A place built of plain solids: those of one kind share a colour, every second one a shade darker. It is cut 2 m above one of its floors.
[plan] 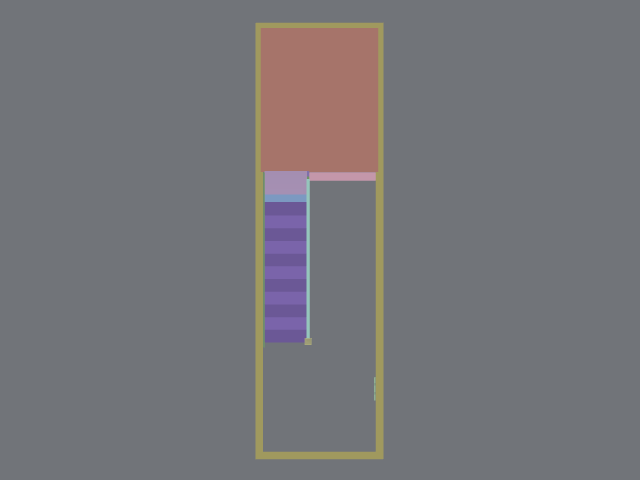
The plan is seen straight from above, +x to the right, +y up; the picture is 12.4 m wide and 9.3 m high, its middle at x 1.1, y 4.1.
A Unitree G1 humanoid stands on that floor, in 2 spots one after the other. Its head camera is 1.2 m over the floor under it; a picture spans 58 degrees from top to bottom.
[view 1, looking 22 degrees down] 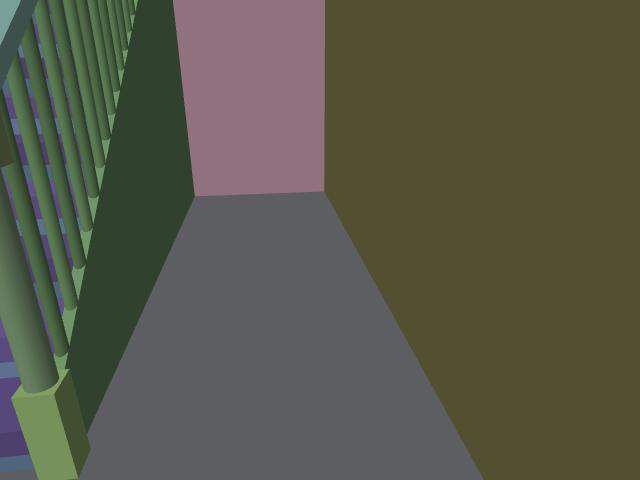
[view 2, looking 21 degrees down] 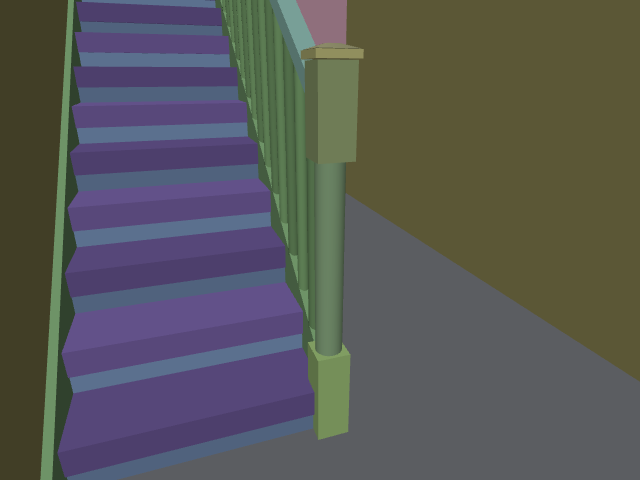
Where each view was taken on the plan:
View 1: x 1.54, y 1.00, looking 82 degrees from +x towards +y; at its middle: ground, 3.20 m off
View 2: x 0.44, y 0.97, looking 71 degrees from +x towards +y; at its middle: newel_foot_shaft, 1.29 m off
